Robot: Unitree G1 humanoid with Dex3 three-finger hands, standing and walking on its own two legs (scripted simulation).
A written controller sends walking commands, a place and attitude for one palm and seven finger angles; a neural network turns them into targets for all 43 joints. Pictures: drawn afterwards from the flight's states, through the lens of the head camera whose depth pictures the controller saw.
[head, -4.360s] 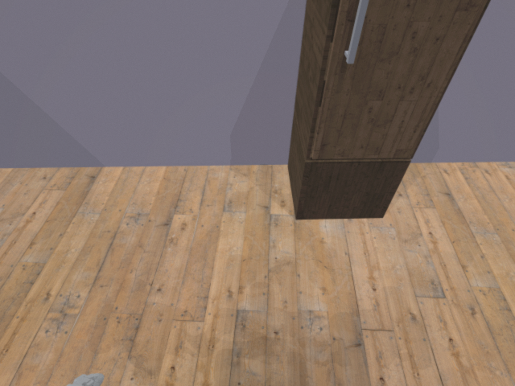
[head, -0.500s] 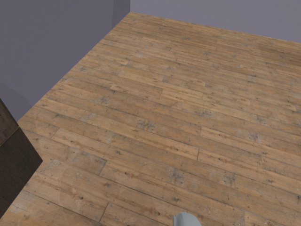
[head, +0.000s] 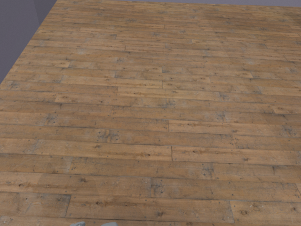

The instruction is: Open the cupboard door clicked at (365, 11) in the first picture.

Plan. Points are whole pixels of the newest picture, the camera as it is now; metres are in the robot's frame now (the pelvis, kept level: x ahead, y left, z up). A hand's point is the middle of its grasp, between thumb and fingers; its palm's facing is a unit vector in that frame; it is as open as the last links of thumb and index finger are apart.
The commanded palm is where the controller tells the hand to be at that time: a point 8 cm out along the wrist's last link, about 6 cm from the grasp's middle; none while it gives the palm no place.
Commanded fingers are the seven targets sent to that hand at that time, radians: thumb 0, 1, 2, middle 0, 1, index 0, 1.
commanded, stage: walk to a spot facing it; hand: left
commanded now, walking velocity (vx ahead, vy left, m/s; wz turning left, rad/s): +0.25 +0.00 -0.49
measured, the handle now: out of the picture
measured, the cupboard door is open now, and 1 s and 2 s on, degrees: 0 0 0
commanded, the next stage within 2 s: turn to face it in 0.08 s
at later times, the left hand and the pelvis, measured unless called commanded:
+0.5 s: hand (66, 200) +0.22 +0.27 -0.16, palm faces -0.02 -0.99 -0.16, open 7.4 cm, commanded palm none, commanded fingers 0.00 0.90 0.90 -0.20 -0.30 -0.20 -0.30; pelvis +0.16 +0.09 +0.02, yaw -4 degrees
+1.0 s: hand (68, 200) +0.20 +0.25 -0.12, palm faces +0.23 -0.92 -0.31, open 7.4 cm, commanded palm none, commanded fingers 0.00 0.90 0.90 -0.20 -0.30 -0.20 -0.30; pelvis +0.13 +0.03 +0.02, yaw +13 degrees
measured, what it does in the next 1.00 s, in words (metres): walks ahead: left foot, then right foot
